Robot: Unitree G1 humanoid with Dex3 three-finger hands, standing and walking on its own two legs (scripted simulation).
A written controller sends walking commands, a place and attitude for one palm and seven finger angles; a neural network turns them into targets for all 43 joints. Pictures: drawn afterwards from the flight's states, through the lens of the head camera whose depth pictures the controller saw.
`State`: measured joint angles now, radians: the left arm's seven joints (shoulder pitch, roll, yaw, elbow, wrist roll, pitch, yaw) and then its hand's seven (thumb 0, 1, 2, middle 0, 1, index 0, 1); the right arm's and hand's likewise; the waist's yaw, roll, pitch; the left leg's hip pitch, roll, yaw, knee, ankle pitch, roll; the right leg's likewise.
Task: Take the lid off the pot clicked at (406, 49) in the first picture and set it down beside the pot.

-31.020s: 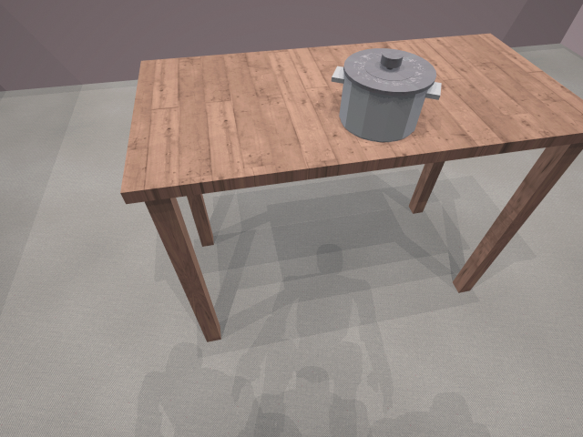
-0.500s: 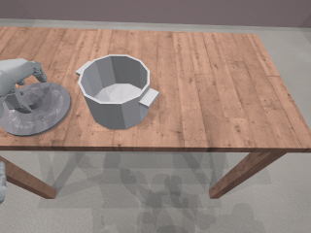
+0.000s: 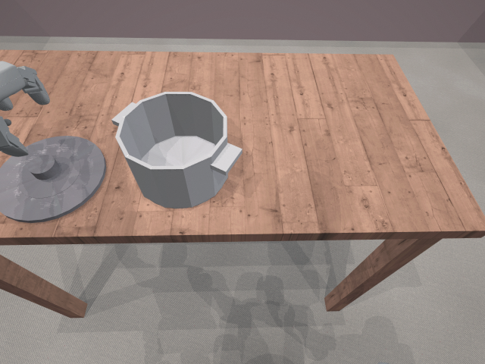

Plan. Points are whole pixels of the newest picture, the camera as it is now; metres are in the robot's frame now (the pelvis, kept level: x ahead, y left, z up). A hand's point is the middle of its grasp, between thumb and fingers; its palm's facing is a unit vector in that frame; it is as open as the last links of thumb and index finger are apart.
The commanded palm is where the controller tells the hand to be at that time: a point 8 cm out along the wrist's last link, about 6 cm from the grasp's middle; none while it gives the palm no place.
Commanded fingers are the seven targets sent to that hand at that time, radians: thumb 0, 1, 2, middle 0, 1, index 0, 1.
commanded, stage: raise the empty hand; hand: left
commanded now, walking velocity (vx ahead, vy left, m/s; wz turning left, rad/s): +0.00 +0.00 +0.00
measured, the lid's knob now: (44, 167) +0.43 +0.34 +0.05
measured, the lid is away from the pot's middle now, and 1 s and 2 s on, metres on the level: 0.23 0.23 0.23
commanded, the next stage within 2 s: draw the hand back to the body in 0.54 s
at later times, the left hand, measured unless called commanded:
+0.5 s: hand out of the picture +0.44 +0.35 +0.21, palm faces -0.25 -0.11 -0.96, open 11.0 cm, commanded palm +0.43 +0.35 +0.27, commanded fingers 0.00 -0.04 0.71 -0.37 -0.81 -0.37 -0.81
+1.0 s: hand out of the picture +0.41 +0.34 +0.20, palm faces -0.24 -0.10 -0.97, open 11.0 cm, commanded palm +0.37 +0.34 +0.27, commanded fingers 0.00 -0.04 0.71 -0.37 -0.81 -0.37 -0.81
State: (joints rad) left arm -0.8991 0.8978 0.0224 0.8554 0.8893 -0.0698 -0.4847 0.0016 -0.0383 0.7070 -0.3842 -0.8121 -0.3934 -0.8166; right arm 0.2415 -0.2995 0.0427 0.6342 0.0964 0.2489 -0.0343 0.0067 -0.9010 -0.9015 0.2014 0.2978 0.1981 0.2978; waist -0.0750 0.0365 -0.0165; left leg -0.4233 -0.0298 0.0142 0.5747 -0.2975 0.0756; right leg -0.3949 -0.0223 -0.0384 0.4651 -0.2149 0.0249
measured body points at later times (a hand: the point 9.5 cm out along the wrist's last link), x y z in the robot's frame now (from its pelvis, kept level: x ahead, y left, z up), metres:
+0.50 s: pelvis +0.00 +0.00 +0.00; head +0.06 +0.00 +0.45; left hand +0.44 +0.35 +0.26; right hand +0.11 -0.26 -0.12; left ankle -0.01 +0.07 -0.73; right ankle +0.00 -0.15 -0.73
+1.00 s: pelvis +0.01 +0.00 +0.00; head +0.07 -0.01 +0.45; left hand +0.42 +0.34 +0.25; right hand +0.14 -0.26 -0.12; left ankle -0.01 +0.07 -0.73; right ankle +0.00 -0.15 -0.73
